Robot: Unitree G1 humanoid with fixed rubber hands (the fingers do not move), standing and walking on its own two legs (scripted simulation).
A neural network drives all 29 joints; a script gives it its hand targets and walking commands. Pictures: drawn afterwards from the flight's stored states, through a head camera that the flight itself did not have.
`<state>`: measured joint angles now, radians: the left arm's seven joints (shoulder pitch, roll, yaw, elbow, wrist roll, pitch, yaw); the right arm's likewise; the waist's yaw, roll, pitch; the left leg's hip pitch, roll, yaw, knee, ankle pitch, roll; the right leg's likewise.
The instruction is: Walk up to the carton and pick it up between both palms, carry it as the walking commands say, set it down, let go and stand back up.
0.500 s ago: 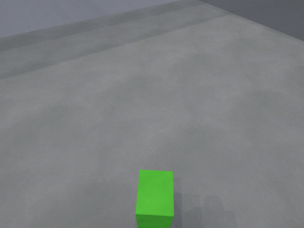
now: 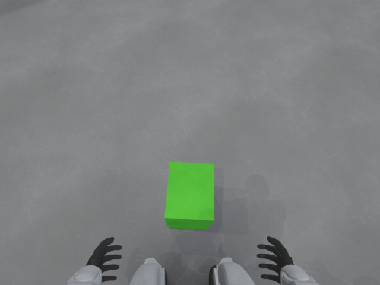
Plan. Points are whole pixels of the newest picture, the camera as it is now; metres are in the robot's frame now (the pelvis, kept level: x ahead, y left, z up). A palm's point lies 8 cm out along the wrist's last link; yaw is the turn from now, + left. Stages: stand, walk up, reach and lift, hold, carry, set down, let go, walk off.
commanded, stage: reach and lift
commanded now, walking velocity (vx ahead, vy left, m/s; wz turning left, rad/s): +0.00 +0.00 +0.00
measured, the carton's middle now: (189, 198) +0.42 -0.02 -0.58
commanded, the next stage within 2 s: none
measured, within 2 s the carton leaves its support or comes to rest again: neither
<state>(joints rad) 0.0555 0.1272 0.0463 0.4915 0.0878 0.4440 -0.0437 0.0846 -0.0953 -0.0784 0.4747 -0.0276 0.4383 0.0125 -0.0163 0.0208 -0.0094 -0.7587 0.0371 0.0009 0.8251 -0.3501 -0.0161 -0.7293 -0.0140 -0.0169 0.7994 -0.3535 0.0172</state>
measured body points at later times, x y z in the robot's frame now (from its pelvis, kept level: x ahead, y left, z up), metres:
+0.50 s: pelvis -0.06 +0.01 -0.05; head +0.10 +0.00 +0.36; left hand +0.27 +0.19 -0.16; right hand +0.25 -0.20 -0.16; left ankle +0.02 +0.12 -0.70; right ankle +0.01 -0.13 -0.70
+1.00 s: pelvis -0.07 +0.00 -0.09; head +0.20 +0.00 +0.27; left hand +0.42 +0.16 -0.20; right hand +0.40 -0.21 -0.19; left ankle +0.02 +0.12 -0.70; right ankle +0.01 -0.13 -0.70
